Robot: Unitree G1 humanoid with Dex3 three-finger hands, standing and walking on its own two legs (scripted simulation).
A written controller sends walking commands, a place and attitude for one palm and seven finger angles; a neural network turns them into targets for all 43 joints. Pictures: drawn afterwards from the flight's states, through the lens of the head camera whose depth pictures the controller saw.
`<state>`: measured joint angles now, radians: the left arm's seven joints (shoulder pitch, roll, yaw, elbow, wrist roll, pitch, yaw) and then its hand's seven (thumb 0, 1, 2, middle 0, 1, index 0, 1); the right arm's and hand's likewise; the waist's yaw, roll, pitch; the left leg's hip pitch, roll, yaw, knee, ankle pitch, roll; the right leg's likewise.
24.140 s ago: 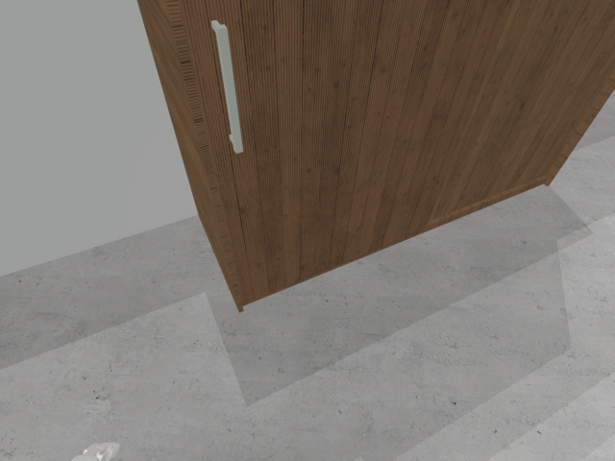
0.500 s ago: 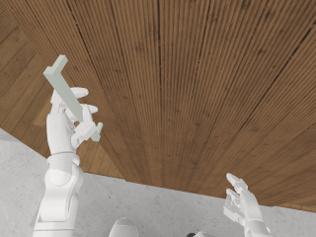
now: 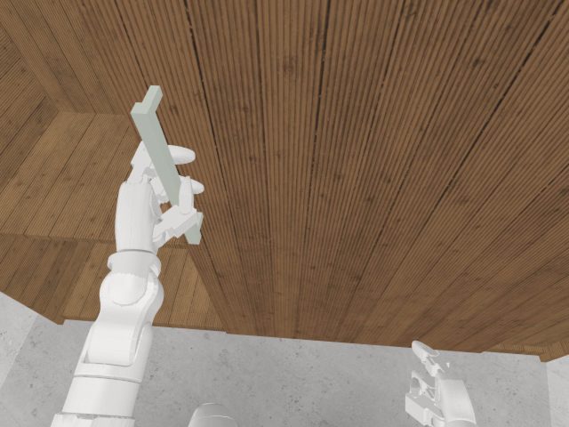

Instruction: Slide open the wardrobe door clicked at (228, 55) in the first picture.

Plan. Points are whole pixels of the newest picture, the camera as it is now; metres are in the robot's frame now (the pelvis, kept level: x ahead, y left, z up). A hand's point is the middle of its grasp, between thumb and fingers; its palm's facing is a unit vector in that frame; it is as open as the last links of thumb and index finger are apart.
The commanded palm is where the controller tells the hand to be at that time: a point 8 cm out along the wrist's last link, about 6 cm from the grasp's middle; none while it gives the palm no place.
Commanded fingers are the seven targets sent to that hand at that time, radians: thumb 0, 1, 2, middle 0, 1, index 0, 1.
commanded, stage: step sideways, sliding the door along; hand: left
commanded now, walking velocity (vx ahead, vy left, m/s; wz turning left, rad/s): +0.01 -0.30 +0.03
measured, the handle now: (177, 179) +0.38 +0.20 +0.12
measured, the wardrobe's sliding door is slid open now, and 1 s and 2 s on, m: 0.59 0.63 0.63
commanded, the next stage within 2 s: stop walking and hold the door there in 0.72 s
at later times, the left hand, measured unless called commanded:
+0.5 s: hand (233, 205) +0.34 +0.11 +0.13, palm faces +0.44 -0.89 -0.05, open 6.0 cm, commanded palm +0.31 +0.08 +0.12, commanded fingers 0.00 0.90 0.90 -0.45 -1.40 -0.45 -1.40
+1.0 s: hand (225, 207) +0.35 +0.13 +0.12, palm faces +0.59 -0.72 -0.37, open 6.4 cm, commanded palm +0.30 +0.14 +0.10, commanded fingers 0.00 0.90 0.90 -0.45 -1.40 -0.45 -1.40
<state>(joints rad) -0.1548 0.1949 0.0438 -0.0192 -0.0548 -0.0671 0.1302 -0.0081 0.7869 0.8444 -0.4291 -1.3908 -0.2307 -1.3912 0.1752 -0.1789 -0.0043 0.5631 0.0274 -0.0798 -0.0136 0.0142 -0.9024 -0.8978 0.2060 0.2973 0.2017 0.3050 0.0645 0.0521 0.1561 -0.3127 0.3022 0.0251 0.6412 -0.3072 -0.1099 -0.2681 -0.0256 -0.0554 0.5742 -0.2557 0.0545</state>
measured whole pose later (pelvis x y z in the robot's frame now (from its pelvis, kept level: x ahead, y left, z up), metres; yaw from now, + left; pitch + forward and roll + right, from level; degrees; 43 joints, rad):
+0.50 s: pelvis -0.03 -0.15 +0.01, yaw +1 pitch -2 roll -5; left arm -0.48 0.28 0.18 0.31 -0.12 -0.02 0.18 0.01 0.83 0.88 -0.32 -1.36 -0.17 -1.36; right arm 0.22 -0.17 0.01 0.61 0.04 -0.04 -0.02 0.01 -0.90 -0.90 0.21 0.30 0.20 0.30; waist 0.13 0.05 0.19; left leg -0.31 0.29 -0.01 0.56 -0.21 -0.13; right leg -0.26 -0.05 -0.07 0.64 -0.34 0.03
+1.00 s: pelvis +0.02 -0.26 +0.00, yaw +0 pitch -2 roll -2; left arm -0.30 0.58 0.47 0.51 -0.04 -0.15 0.08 -0.10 0.67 0.84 -0.38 -1.32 -0.22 -1.35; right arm 0.14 -0.23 0.01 0.59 0.04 -0.08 -0.02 0.01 -0.90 -0.90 0.21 0.30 0.20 0.31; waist 0.07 0.05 0.18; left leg -0.32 0.25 0.03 0.80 -0.42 -0.08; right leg -0.34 -0.04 -0.09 0.62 -0.16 0.01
